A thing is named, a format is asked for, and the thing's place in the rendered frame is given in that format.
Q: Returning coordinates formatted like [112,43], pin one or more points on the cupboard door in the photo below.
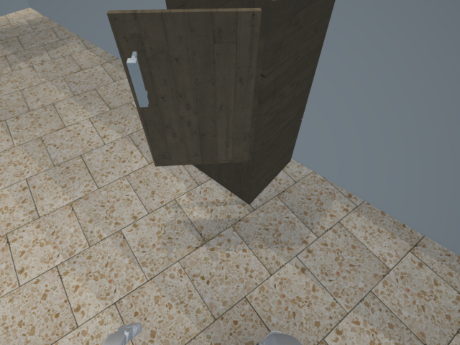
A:
[199,68]

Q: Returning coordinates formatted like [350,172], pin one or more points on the robot right shin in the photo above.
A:
[274,332]

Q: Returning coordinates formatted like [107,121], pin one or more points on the robot left hand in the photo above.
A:
[123,334]

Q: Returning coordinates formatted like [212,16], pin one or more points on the handle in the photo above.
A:
[136,77]

